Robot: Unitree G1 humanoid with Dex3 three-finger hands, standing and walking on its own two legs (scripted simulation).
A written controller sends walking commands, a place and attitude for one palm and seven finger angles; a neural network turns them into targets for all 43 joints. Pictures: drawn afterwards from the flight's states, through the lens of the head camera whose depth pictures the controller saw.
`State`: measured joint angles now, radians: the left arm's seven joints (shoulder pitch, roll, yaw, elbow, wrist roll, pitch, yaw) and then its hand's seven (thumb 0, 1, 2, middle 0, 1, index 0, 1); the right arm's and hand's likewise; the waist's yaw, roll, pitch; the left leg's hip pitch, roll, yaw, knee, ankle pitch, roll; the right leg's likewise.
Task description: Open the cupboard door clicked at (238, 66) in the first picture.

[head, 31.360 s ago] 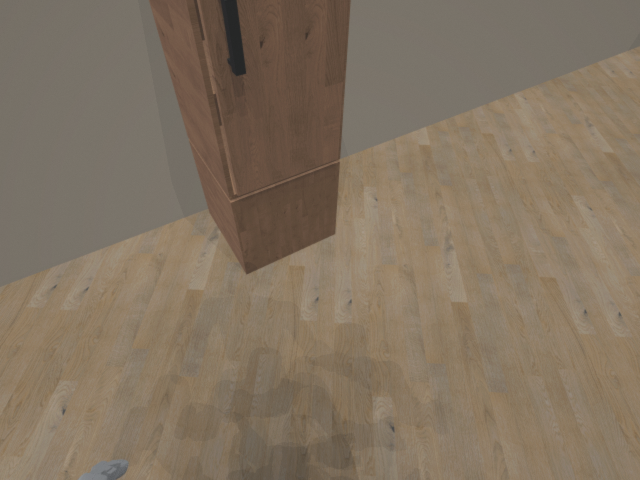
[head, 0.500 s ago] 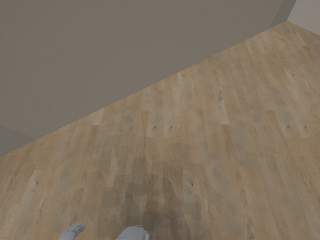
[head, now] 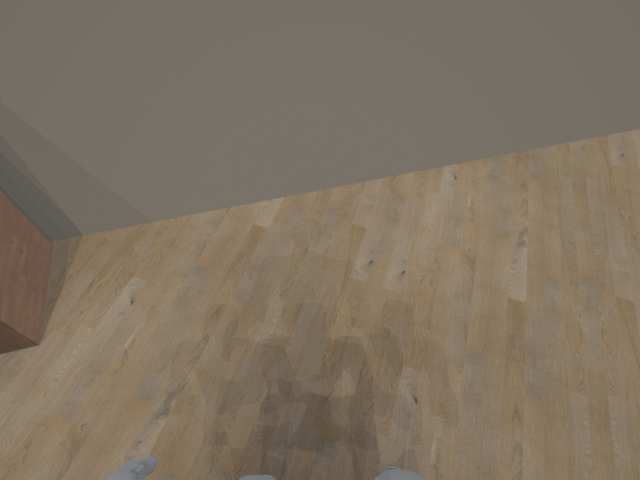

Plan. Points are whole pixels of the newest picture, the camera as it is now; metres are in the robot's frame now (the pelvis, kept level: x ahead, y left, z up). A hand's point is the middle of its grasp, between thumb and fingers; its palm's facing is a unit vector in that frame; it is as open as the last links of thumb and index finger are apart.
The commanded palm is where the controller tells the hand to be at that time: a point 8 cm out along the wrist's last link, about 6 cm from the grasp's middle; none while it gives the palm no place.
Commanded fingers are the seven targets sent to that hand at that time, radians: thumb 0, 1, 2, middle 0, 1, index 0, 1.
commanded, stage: turn to face it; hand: left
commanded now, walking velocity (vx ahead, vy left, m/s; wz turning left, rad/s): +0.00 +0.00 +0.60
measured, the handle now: out of the picture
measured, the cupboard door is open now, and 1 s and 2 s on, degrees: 41 41 41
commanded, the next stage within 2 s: take the last steps up to it in 1.54 s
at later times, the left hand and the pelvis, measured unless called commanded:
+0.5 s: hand out of the picture +0.01 +0.22 -0.18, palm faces +0.35 -0.91 -0.22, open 7.4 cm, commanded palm none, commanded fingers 0.00 0.90 0.90 -0.20 -0.30 -0.20 -0.30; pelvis +0.02 +0.01 -0.01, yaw +19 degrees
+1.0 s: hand out of the picture -0.01 +0.18 -0.16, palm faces +0.58 -0.78 -0.23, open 7.4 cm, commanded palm none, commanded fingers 0.00 0.90 0.90 -0.20 -0.30 -0.20 -0.30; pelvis +0.04 -0.02 +0.01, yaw +37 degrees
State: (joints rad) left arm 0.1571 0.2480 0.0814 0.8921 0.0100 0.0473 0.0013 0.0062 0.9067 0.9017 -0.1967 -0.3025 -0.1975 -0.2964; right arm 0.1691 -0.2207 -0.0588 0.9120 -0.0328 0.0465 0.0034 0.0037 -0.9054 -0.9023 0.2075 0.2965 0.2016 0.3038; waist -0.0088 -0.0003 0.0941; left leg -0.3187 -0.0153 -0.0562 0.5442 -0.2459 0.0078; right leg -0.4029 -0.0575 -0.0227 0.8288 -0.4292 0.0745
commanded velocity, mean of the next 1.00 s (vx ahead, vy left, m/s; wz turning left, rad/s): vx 0.00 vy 0.00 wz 0.60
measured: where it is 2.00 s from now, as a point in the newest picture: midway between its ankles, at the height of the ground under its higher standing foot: outside the picture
